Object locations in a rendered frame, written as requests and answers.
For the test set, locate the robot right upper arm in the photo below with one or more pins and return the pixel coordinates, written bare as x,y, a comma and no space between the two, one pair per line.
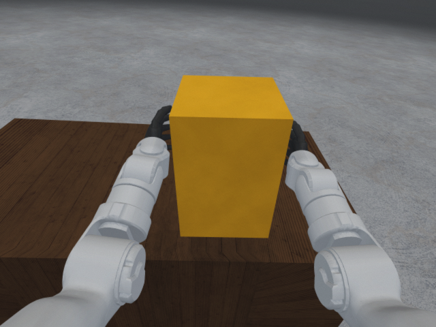
360,283

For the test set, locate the robot left upper arm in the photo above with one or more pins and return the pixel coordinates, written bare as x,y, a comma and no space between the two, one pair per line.
103,273

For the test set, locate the carton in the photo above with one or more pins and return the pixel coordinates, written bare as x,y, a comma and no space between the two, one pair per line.
229,138

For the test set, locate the left robot forearm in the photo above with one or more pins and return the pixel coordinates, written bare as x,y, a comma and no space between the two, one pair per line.
126,213

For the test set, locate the right robot forearm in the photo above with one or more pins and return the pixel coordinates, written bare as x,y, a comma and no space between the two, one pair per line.
330,219

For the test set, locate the robot left hand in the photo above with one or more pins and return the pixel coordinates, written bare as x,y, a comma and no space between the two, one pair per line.
156,127

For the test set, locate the robot right hand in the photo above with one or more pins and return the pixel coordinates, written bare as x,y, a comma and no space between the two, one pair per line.
298,141

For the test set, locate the pedestal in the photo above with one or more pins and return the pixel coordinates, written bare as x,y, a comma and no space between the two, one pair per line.
55,174

